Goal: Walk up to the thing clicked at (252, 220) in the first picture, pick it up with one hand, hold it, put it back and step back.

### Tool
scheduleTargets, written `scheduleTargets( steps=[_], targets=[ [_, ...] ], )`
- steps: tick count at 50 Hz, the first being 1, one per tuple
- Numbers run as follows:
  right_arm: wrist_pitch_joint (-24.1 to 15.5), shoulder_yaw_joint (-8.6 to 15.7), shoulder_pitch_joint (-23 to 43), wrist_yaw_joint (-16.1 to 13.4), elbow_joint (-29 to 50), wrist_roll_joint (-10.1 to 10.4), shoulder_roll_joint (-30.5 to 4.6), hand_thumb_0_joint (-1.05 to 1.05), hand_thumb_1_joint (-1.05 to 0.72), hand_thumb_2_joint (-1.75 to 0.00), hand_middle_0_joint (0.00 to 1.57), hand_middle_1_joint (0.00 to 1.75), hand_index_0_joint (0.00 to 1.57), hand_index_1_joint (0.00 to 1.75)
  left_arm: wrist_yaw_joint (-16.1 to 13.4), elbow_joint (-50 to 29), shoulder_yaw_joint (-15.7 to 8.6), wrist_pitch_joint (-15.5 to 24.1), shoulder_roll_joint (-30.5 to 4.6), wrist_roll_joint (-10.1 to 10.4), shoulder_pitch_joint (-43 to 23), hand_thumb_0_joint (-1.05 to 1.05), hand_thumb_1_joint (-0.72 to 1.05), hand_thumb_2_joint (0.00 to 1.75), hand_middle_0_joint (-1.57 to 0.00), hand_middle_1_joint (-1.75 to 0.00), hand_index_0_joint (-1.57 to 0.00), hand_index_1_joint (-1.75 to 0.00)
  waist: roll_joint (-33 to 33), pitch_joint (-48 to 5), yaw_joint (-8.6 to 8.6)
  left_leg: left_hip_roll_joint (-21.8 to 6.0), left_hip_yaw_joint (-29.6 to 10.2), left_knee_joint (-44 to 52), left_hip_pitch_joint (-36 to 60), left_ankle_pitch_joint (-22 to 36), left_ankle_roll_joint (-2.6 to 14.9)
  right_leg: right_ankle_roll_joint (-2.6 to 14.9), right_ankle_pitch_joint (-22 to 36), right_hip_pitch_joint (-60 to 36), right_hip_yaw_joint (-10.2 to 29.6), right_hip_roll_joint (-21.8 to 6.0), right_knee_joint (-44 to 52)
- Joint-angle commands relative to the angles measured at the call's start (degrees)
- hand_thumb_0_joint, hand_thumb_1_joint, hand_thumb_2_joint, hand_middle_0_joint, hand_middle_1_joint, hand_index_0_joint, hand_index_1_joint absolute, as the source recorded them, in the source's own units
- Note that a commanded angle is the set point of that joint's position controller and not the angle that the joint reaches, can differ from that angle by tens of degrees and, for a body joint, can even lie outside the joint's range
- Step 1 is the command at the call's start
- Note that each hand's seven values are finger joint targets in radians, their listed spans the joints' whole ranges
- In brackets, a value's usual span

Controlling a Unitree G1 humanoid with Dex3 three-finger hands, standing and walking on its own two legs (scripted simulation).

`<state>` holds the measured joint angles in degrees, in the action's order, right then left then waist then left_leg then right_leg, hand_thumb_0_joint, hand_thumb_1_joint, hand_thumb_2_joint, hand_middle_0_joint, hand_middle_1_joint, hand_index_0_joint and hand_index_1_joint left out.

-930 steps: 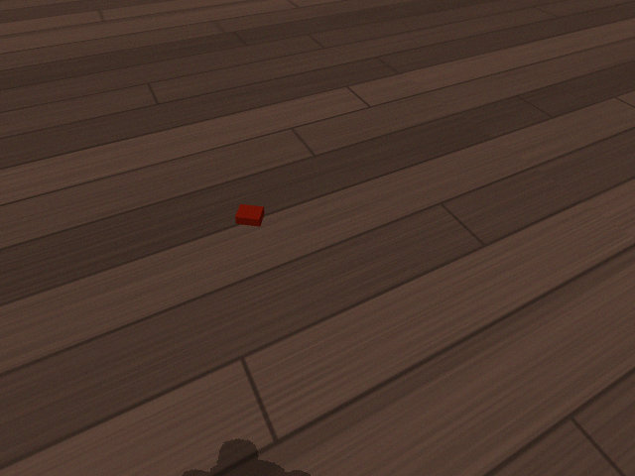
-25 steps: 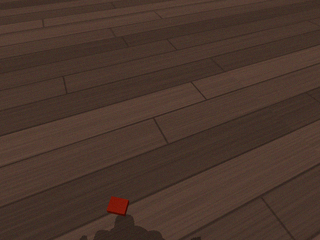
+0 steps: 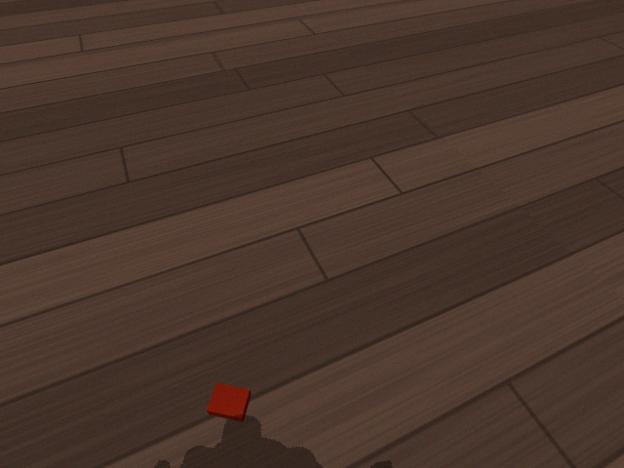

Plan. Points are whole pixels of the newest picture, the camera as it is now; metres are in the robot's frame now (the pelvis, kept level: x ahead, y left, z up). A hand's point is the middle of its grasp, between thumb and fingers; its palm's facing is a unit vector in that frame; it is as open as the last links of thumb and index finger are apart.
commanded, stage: stand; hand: left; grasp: from above
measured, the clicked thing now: (229, 402) +0.43 +0.25 -0.76
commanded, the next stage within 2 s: rise first in 0.70 s
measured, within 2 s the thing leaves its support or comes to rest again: neither
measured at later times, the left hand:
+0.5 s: hand out of the picture +0.07 +0.26 -0.15, palm faces -0.02 -0.94 -0.35, open 7.3 cm
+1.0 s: hand out of the picture +0.14 +0.25 -0.16, palm faces -0.01 -0.95 -0.33, open 8.1 cm
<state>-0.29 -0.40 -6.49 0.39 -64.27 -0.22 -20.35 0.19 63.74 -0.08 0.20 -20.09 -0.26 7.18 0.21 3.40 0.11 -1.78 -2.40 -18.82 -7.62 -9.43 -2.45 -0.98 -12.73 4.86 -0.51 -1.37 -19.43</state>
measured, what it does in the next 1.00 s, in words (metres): stands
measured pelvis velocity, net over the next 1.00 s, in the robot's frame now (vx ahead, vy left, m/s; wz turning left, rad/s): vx -0.02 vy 0.00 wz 0.00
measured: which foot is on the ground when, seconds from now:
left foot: down 0.00-1.00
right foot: down 0.00-1.00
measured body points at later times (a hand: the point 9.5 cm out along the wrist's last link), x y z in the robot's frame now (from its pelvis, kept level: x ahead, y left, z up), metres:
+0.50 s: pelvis +0.00 +0.00 +0.00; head +0.01 +0.00 +0.45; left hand +0.07 +0.30 -0.13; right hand +0.07 -0.30 -0.14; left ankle +0.01 +0.15 -0.75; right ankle -0.02 -0.13 -0.75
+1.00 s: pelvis -0.02 +0.00 -0.02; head +0.04 +0.00 +0.43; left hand +0.14 +0.30 -0.14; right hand +0.08 -0.27 -0.14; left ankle +0.01 +0.15 -0.75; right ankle -0.02 -0.13 -0.75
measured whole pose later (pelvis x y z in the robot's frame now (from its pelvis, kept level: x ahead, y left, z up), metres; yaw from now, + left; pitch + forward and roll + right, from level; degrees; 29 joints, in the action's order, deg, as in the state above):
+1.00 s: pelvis -0.02 +0.00 -0.02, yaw +0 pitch +5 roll +0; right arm -2.6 1.0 -10.2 -1.6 -49.2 2.0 -16.3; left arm 1.5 62.0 -6.4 1.6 -18.7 -3.6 -2.3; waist 0.0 1.7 -1.1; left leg -1.5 -2.4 -31.5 -22.7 -13.6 -2.1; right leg -1.2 -16.9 20.0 -0.1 -1.4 -32.1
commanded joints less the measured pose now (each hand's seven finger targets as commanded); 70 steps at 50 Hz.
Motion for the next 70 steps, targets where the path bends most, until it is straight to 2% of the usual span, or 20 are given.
scheduleTargets(
  steps=[1,31,40,41,42,43,44,45,46,48,49,50,52,54,56,58,60,61,66,70],
  targets=[
    [-1.1,2.3,1.7,-0.9,3.4,-0.1,-11.9,0.00,-0.90,-0.90,0.20,0.30,0.20,0.30,-0.6,-3.3,-2.3,1.4,-12.9,-0.3,-1.6,0.00,0.90,0.90,-0.20,-0.30,-0.20,-0.30,-0.4,-4.8,-0.06,-5.4,-3.3,1.3,2.5,11.1,2.75,1.96,9.9,0.8,4.1,-5.9,3.3],
    [-0.9,2.7,1.5,-0.8,3.5,-0.3,-11.9,0.00,-0.90,-0.90,0.20,0.30,0.20,0.30,-0.7,-3.6,-2.3,1.4,-12.8,-0.3,-1.6,0.00,0.90,0.90,-0.20,-0.30,-0.20,-0.30,-0.6,-3.7,-0.18,-5.1,-3.0,1.8,2.0,8.4,2.80,2.10,7.7,1.4,4.3,-5.8,4.2],
    [-1.2,2.5,1.7,-0.9,3.6,-0.2,-11.9,0.00,-0.92,-0.91,0.20,0.30,0.20,0.30,-0.7,-3.6,-2.4,1.3,-12.7,-0.2,-1.3,0.00,0.89,0.88,-0.22,-0.32,-0.22,-0.31,-0.1,-4.0,0.08,-5.3,-3.1,1.6,2.6,10.5,2.92,2.28,9.3,1.1,4.2,-5.8,3.5],
    [-4.0,0.4,1.9,-2.0,19.0,3.7,-2.2,0.00,-0.92,-0.90,0.20,0.30,0.20,0.30,-1.3,-23.7,-1.4,6.7,-0.9,2.6,-21.4,0.00,0.81,0.90,-0.25,-0.40,-0.22,-0.39,3.7,-1.1,-7.09,2.6,5.1,-2.3,-4.5,-0.8,2.50,1.29,5.1,14.8,0.2,0.7,-0.1],
    [-4.0,0.7,-1.1,-2.6,16.0,3.7,-4.0,0.00,-0.84,-0.89,0.20,0.30,0.20,0.30,-1.6,-19.6,-3.0,6.1,-4.9,2.4,-25.8,0.00,0.73,0.90,-0.28,-0.46,-0.24,-0.47,0.6,-3.0,-4.92,2.6,4.7,-2.8,-4.1,-1.6,2.81,0.91,3.6,11.3,-0.5,0.5,-0.1],
    [-3.5,1.5,-2.8,-3.0,15.2,3.5,-5.7,0.00,-0.84,-0.89,0.20,0.30,0.20,0.30,-1.9,-10.3,-7.0,3.9,-10.5,1.1,-17.0,0.00,0.65,0.90,-0.26,-0.52,-0.22,-0.55,-2.0,-2.2,-4.04,2.8,4.6,-4.0,-6.3,-3.1,3.05,0.95,1.1,12.1,-1.2,1.0,-0.4],
    [-3.0,2.4,-3.3,-2.8,16.8,3.3,-5.9,0.00,-0.85,-0.89,0.20,0.30,0.20,0.30,-1.2,-7.5,-8.5,3.1,-11.8,0.3,-13.4,0.00,0.57,0.88,-0.24,-0.60,-0.22,-0.63,-2.0,-3.0,-2.24,2.3,4.6,-5.9,-7.9,-2.2,2.93,1.18,1.2,12.3,-1.5,1.2,-2.5],
    [-3.0,3.1,-3.9,-3.0,17.7,2.8,-5.6,0.00,-0.86,-0.89,0.20,0.30,0.20,0.30,-0.5,-7.3,-7.9,2.8,-11.3,-0.8,-14.5,0.00,0.49,0.87,-0.21,-0.68,-0.21,-0.71,-2.3,-5.6,-2.34,2.5,4.5,-7.6,-8.8,-1.2,3.12,1.31,1.9,13.1,-1.4,1.3,-4.3],
    [-3.3,3.9,-4.7,-3.4,18.5,2.7,-5.6,0.00,-0.86,-0.89,0.20,0.30,0.20,0.30,0.0,-8.0,-9.2,3.4,-13.5,-2.0,-17.3,0.00,0.41,0.87,-0.23,-0.74,-0.22,-0.74,-3.4,-9.5,-2.22,2.2,4.1,-9.2,-8.5,0.9,3.26,1.01,4.9,13.1,-1.3,1.1,-6.6],
    [-3.7,5.2,-6.9,-3.0,20.0,1.6,-5.3,0.00,-0.89,-0.89,0.20,0.30,0.20,0.30,1.6,-2.6,-10.2,2.5,-12.2,-5.6,-10.7,0.00,0.25,0.81,-0.24,-0.85,-0.26,-0.83,-4.2,-13.6,-1.65,2.7,3.8,-14.3,-12.1,4.4,3.17,0.97,8.4,14.7,-1.3,1.1,-11.6],
    [-3.7,5.8,-7.5,-2.5,21.0,1.2,-5.1,0.00,-0.88,-0.89,0.20,0.30,0.20,0.30,2.1,-2.8,-11.1,2.1,-12.1,-7.3,-7.9,0.00,0.17,0.83,-0.21,-0.88,-0.24,-0.86,-2.0,-16.0,0.17,3.1,4.0,-16.2,-13.6,5.3,2.95,1.36,8.7,15.2,-1.1,1.1,-13.9],
    [-3.7,6.1,-7.5,-2.2,22.9,1.1,-4.8,0.00,-0.88,-0.89,0.20,0.30,0.20,0.30,2.1,-4.7,-12.4,1.7,-12.1,-7.8,-5.0,0.00,0.09,0.83,-0.21,-0.90,-0.23,-0.88,1.0,-18.4,1.56,3.3,4.1,-17.3,-13.4,6.3,2.43,1.72,8.4,15.2,-1.1,1.5,-15.4],
    [-3.7,6.2,-6.5,-1.8,26.4,1.2,-4.2,0.00,-0.90,-0.90,0.20,0.30,0.20,0.30,1.1,-10.6,-12.3,0.3,-10.8,-8.4,-5.4,0.00,-0.07,0.84,-0.22,-0.93,-0.24,-0.91,3.7,-19.6,2.22,3.0,3.8,-17.1,-13.9,4.7,1.82,2.05,5.4,16.9,-1.5,1.8,-16.4],
    [-3.7,5.9,-5.2,-1.4,28.9,1.6,-3.8,0.00,-0.90,-0.90,0.20,0.30,0.20,0.30,0.2,-10.8,-10.3,-2.4,-7.5,-9.1,-4.7,0.00,-0.23,0.83,-0.24,-0.93,-0.25,-0.91,2.6,-15.1,1.17,2.5,3.1,-17.4,-17.6,0.9,1.69,2.10,1.2,20.7,-2.0,2.3,-16.5],
    [-3.7,6.1,-3.9,-1.2,31.7,2.0,-3.8,0.00,-0.92,-0.90,0.20,0.30,0.20,0.30,-0.6,-15.6,-10.8,-4.6,-9.4,-9.8,-7.4,0.00,-0.38,0.87,-0.24,-0.91,-0.24,-0.92,1.5,-15.0,0.59,2.1,2.8,-18.9,-19.7,-2.1,1.80,2.02,-1.9,22.9,-2.1,2.3,-17.8],
    [-4.1,6.1,-4.2,-1.0,33.3,1.9,-3.3,0.00,-0.92,-0.90,0.20,0.30,0.20,0.30,-1.0,-18.0,-10.8,-6.5,-8.1,-9.5,-5.0,0.00,-0.46,0.89,-0.21,-0.95,-0.21,-0.95,0.1,-15.4,0.35,2.0,2.8,-21.0,-22.1,-3.5,2.01,1.79,-3.5,24.7,-2.2,2.4,-19.6],
    [-4.9,6.1,-4.8,-1.1,33.9,1.8,-3.2,0.00,-0.93,-0.91,0.20,0.30,0.20,0.30,-0.9,-20.3,-9.9,-7.3,-7.0,-9.9,-5.6,0.00,-0.47,0.89,-0.21,-0.96,-0.21,-0.96,-0.4,-15.0,-0.41,1.6,2.5,-23.7,-24.2,-5.0,2.02,1.62,-5.0,28.4,-2.2,2.5,-22.4],
    [-5.3,6.3,-5.4,-1.2,34.4,1.8,-3.1,0.00,-0.93,-0.91,0.20,0.30,0.20,0.30,-1.0,-23.8,-10.8,-7.1,-8.4,-10.5,-6.9,0.00,-0.49,0.91,-0.21,-0.95,-0.20,-0.96,0.0,-17.0,-0.70,1.5,2.6,-25.2,-24.2,-4.4,2.19,1.53,-4.1,29.3,-1.8,2.4,-23.8],
    [-7.3,6.3,-6.1,-1.8,36.1,1.2,-2.4,0.00,-0.92,-0.91,0.20,0.30,0.20,0.30,-1.0,-32.7,-12.2,-6.3,-9.1,-12.0,-2.0,0.00,-0.53,0.95,-0.19,-0.95,-0.17,-0.97,3.1,-21.1,-1.21,0.9,2.3,-31.0,-26.4,-2.4,2.19,1.61,-2.2,33.7,-1.4,2.1,-30.3],
    [-8.0,6.2,-6.3,-2.1,37.1,0.9,-2.0,0.00,-0.92,-0.91,0.20,0.30,0.20,0.30,-0.8,-37.1,-11.5,-7.4,-7.9,-13.3,3.0,0.00,-0.54,0.97,-0.18,-0.94,-0.16,-0.97,3.4,-22.7,-1.59,0.5,1.9,-34.4,-28.3,-0.9,2.38,1.56,-1.2,36.5,-1.3,2.0,-33.4]
  ],
)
